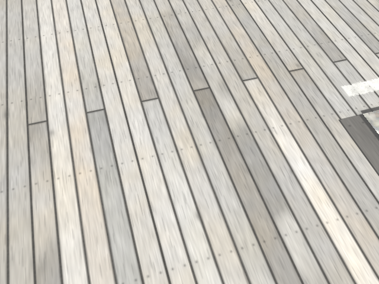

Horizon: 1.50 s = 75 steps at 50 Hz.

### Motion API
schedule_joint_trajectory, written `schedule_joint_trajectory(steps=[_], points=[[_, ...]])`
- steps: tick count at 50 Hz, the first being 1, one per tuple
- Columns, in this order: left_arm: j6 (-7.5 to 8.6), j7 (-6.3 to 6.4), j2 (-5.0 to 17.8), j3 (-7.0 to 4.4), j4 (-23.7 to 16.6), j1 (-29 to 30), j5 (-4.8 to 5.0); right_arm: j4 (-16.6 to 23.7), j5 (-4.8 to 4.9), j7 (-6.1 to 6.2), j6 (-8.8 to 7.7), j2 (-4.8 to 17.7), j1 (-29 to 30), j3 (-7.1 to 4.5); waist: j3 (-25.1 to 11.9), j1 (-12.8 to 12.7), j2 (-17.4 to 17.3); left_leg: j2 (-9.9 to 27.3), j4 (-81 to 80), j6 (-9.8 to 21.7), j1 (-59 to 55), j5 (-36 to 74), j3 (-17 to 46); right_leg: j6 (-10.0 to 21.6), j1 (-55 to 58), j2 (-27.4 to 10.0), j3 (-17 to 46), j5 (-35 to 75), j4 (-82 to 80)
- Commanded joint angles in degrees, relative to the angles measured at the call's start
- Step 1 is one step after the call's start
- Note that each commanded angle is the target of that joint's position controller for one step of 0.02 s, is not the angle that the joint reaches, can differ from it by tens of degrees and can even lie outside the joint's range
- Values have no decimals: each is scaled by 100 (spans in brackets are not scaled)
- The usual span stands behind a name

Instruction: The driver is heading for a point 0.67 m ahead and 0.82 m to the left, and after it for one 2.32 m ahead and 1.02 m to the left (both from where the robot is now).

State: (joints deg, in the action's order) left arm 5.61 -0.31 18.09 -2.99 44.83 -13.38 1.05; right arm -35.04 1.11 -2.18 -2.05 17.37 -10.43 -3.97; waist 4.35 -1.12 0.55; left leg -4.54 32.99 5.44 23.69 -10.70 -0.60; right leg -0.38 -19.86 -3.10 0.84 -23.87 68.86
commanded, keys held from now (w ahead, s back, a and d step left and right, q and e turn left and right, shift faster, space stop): w+q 0.64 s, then q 0.32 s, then no key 0.04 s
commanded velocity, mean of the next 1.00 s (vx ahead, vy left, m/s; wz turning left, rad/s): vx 0.41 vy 0.00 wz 0.60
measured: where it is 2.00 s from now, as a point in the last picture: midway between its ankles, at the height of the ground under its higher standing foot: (136, 218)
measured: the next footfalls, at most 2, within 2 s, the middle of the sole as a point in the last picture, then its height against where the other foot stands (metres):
right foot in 0.38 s outside the picture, level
left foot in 0.86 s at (134, 245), level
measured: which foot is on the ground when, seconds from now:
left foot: down 0.00-0.38, up 0.40-0.84, down 0.86-1.00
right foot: up 0.00-0.36, down 0.38-0.86, up 0.88-1.00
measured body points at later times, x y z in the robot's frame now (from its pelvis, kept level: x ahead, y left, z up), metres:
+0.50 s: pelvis +0.29 -0.03 +0.01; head +0.31 -0.03 +0.46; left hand +0.38 +0.27 -0.08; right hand +0.44 -0.29 -0.11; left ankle +0.15 +0.06 -0.63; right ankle +0.37 -0.13 -0.73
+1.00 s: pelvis +0.48 +0.09 +0.00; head +0.52 +0.13 +0.44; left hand +0.43 +0.40 -0.12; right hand +0.78 -0.04 -0.08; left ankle +0.52 +0.20 -0.73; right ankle +0.50 -0.08 -0.63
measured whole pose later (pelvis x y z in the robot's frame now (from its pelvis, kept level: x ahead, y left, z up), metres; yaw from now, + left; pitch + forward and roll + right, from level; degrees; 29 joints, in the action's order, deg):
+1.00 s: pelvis +0.48 +0.09 +0.00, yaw +35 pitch +2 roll -1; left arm 1.9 0.7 18.7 -2.8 42.8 -8.0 0.1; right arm -33.4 0.3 -1.3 -0.3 17.7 -8.2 -3.9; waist 5.6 -0.4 1.1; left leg -4.7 30.2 4.6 26.3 -5.9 1.4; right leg -2.9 -27.1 -1.8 1.7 -27.7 69.9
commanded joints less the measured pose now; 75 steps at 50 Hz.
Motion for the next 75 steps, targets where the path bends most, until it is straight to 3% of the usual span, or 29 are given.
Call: schedule_joint_trajectory(steps=[1, 5, 10, 15, 18, 19, 20, 21, 22, 24, 28, 36, 40, 42, 43, 44, 45, 46, 48, 49, 51, 54, 63, 65, 66, 67, 68, 69, 75], points=[[170, 12, 782, -177, -575, 168, -135, 350, -88, 65, -137, 684, -285, -191, -807, 76, -246, 1515, -1806, 1148, -1947, 801, 2444, 2, -1798, -418, 445, 564, -264], [-10, 31, 504, -112, -641, 371, -222, 191, -64, 198, -172, 822, -385, -222, -579, 21, -236, 1270, -2010, 1189, -1136, 1643, 1860, -336, -1601, -296, 246, 1177, -1233], [32, -49, 253, 5, -900, 1461, -159, -62, 1, 305, -98, 920, -801, -250, -373, 446, -438, 885, -1875, 758, -831, 897, 1561, -396, -1076, 134, 178, 2877, -3279], [132, -145, 522, -102, -1035, 1699, -73, -281, 51, 333, -24, 861, -1101, -247, -368, 474, -633, 1189, -1233, 618, -1523, 517, 2342, -170, -801, 293, 413, 2458, -4017], [204, -93, 757, -270, -821, 703, -105, -246, 17, 329, 21, 659, -939, -189, -782, -68, -787, 911, -269, 327, -1484, 1106, 2375, 212, 651, 249, 286, 2077, -4373], [224, -43, 1039, -356, -754, -136, -205, -140, -58, 307, 3, 336, -924, -63, -1567, -433, -322, 587, 1206, 106, -849, 574, 1967, 586, 2127, -614, 1058, 1900, -4212], [143, -50, 1463, -473, -552, -736, -261, -7, 97, 309, -39, 18, -1700, 43, -2397, -178, 1551, -227, 3124, -336, 1205, -2000, 1156, 1526, 4107, -1927, 3630, 597, -4661], [110, -91, 987, -376, -589, -707, -96, -110, 134, 327, -54, 557, -1712, -31, -2143, -252, 1368, 194, 3990, -426, 1998, -2265, 1229, 1512, 4029, -2129, 4477, -719, -5056], [69, -60, 639, -281, -648, -466, -83, -79, 113, 323, -27, 902, -1103, -136, -1368, -402, 796, 412, 4236, -481, 2221, -1731, 1148, 1255, 3343, -1890, 3622, -731, -5175], [-1, -28, 428, -197, -629, -7, -164, 66, -7, 314, -2, 822, -522, -161, -567, -235, 347, 760, 3911, -530, 1965, -1050, 894, 1055, 2069, -1430, 2281, 640, -5365], [76, -7, 374, -191, -453, 90, -128, 132, 64, 236, 109, 372, -506, -104, -321, 1, 589, 1065, 3274, -544, 1570, -710, 674, 1081, 1332, -1161, 1029, 1671, -5866], [-74, 97, 809, -300, -174, 91, -92, 388, -40, 21, 22, 145, 505, -6, -161, -197, 365, 867, 846, -567, 1034, 1206, 18, 847, 1441, -936, -762, 4110, -5674], [-200, 156, 1092, -392, -122, 60, 112, 499, -56, -113, 83, 444, 441, -164, -440, 15, 555, 535, 234, -263, 377, 689, -235, 637, 1965, -1107, -958, 5253, -4836], [-258, 184, 1046, -393, -191, 199, 192, 221, -84, -75, 111, 839, -662, -398, -975, 642, 373, 151, -375, 70, -1034, 982, -366, 390, 1734, -890, -1149, 5500, -3259], [-245, 161, 825, -310, -239, -31, 36, 120, -76, 58, 145, 1197, -1212, -533, -1312, 871, -256, 513, -580, 351, -2323, 2500, 285, 53, 703, -554, -1203, 3858, -1742], [-221, 69, 88, -84, -389, -698, -403, 287, -118, 189, 180, 1752, -917, -534, -1822, 86, -1918, 1991, 164, 1220, -3940, 5405, 2346, -331, -1315, 297, -973, -1701, 394], [-171, 0, 532, -63, -395, -811, -217, 597, -190, 114, 112, 1581, -826, -455, -3248, 368, -1403, 2719, -611, 2037, -4225, 3723, 4060, -326, -1683, 520, 330, -1829, 1349], [-189, -4, 885, -168, -484, -63, -5, 618, -157, 58, 75, 1230, -586, -376, -2637, 559, -613, 2326, -954, 1712, -3692, 2761, 3439, -232, -1949, 273, 489, -1117, 1259], [-285, 130, 769, -148, -524, 265, -99, 544, 4, 100, 81, 906, -101, -272, -1438, 243, -134, 1788, -1195, 1172, -2213, 1913, 2596, -237, -1942, -56, 418, -325, 438], [-357, 166, 812, -163, -507, 174, -124, 561, -47, 138, 103, 845, 112, -241, -1256, 52, -254, 1683, -1295, 1094, -1575, 1990, 2337, -255, -1566, -139, 432, -151, 144], [-450, 180, 721, -153, -405, -51, -144, 541, -189, 179, 99, 811, 272, -217, -1265, -112, -440, 1538, -1362, 1074, -897, 2548, 1989, -316, -981, -77, 280, -5, -175], [-510, 235, 485, -79, -387, 3, -177, 373, -184, 257, 92, 828, 189, -206, -1412, -71, -465, 1425, -1300, 1046, -753, 2842, 1658, -435, -778, -24, 219, 245, -881], [-528, 150, 292, -27, -504, 424, -136, 34, -184, 239, 255, 486, 271, -5, -939, 80, -752, 1241, -1159, 655, -466, 37, 1892, -229, 337, 91, 82, 888, -3456], [-463, 100, 404, -24, -491, 261, -277, -142, -211, 236, 225, 179, -88, 116, -943, 55, -389, 855, -777, 119, -233, -281, 1674, 38, 1189, -297, 449, 2051, -4515], [-465, 122, 852, -94, -588, 357, -329, -215, -281, 227, 184, 166, -508, 105, -929, 420, 557, 306, -169, -191, -16, -1033, 1133, 410, 1302, -1042, 1091, 2971, -4545], [-468, 105, 640, -62, -458, 576, -327, -169, -246, 244, 174, 191, -420, 82, -847, 536, 1237, 229, -305, -407, -524, -980, 674, 832, 452, -1219, 1430, 2027, -4806], [-438, 71, 305, 31, -554, 822, -289, -206, -280, 261, 193, 369, -173, 51, -703, 437, 947, 339, -433, -480, -936, -525, 735, 670, 167, -858, 1186, 1280, -4885], [-410, 58, 275, 33, -494, 732, -268, -179, -272, 270, 235, 363, 116, 31, -668, 291, 871, 322, -455, -457, -1084, -203, 741, 407, 119, -575, 910, 863, -4802], [-359, 146, 526, -39, -441, 322, -173, -288, -145, 289, 307, 434, 192, -32, -537, 27, 218, 392, -435, -218, -661, 505, 1014, 218, 665, -233, 360, 1352, -4325]])
Keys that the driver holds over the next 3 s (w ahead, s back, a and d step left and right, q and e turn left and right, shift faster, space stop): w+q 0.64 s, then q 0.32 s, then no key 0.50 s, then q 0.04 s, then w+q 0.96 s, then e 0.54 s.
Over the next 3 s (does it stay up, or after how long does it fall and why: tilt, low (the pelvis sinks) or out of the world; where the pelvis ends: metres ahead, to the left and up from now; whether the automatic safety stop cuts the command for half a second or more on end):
stays up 0.82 0.65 0.01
